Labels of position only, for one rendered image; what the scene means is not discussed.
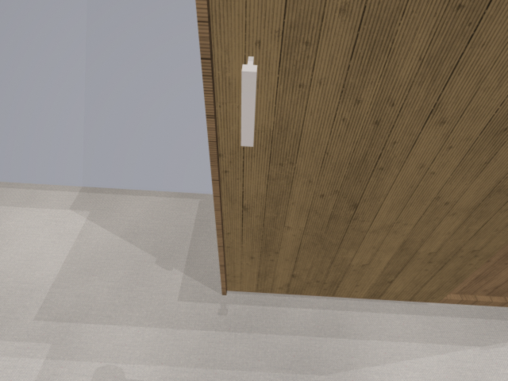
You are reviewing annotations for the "handle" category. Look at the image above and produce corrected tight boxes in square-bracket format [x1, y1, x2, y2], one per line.
[241, 56, 257, 147]

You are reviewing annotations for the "wardrobe door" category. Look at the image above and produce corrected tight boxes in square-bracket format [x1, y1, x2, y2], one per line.
[449, 244, 508, 297]
[210, 0, 508, 302]

